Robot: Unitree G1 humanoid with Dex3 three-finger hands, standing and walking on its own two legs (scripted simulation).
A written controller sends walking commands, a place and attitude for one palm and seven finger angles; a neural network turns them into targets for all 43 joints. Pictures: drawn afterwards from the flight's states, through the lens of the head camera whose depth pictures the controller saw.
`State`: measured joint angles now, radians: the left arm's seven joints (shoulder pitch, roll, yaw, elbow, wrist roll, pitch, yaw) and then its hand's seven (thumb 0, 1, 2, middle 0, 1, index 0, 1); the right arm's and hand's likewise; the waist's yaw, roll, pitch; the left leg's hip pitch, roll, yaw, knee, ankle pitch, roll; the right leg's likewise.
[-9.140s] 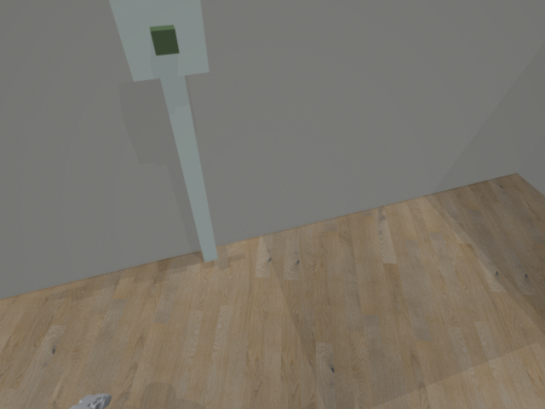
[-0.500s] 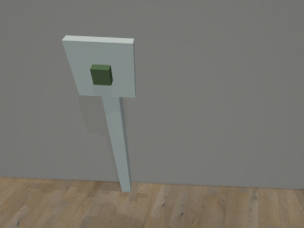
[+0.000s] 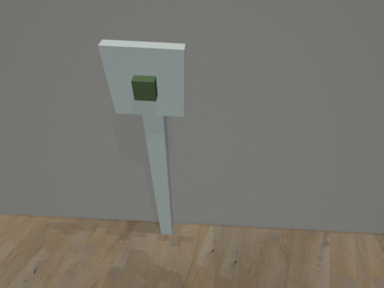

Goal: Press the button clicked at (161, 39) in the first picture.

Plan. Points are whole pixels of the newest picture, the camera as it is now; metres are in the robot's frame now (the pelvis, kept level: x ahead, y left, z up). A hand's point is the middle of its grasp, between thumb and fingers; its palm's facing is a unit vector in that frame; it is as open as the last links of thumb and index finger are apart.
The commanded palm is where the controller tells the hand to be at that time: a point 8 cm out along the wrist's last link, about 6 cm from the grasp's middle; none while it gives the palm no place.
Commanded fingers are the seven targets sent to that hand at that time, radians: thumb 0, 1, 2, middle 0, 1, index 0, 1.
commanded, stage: come to a stop and stand still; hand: left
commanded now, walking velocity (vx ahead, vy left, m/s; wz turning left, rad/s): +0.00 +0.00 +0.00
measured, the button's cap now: (145, 87) +0.50 +0.15 +0.17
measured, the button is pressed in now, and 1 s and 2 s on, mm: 0 0 0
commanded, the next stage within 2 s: look again from close up in 0.04 s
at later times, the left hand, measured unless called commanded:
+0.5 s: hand out of the picture +0.04 +0.18 -0.17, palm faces -0.03 -0.97 -0.25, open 7.4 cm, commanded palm none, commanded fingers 0.00 0.90 0.90 -0.20 -0.30 -0.20 -0.30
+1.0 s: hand (126, 245) +0.20 +0.15 +0.00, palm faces +0.07 -1.00 -0.06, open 6.3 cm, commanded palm +0.13 +0.21 -0.03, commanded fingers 0.00 0.90 0.90 -0.64 -0.78 -0.64 -0.78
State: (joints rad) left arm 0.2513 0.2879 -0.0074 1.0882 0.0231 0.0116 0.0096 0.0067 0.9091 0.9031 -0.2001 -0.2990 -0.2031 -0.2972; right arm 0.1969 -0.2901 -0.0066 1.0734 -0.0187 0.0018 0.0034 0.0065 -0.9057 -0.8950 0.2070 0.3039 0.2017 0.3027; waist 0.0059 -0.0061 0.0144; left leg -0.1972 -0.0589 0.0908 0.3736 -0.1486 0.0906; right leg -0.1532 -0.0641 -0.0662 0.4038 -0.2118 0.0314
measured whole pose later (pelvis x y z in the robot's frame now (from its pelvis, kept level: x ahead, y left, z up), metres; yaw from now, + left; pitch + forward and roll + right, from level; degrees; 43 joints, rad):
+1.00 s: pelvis +0.00 -0.05 -0.04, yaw +0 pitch +6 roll +1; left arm 0.39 0.22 0.20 0.20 -0.28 -0.53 -0.26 0.01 0.91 0.90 -0.39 -0.51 -0.39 -0.51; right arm 0.18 -0.22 -0.02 0.65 0.02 -0.25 -0.01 0.01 -0.90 -0.90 0.21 0.30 0.20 0.30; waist -0.03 0.00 -0.09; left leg -0.57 0.02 0.06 0.79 -0.33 0.02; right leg -0.52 -0.02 -0.09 0.82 -0.41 -0.04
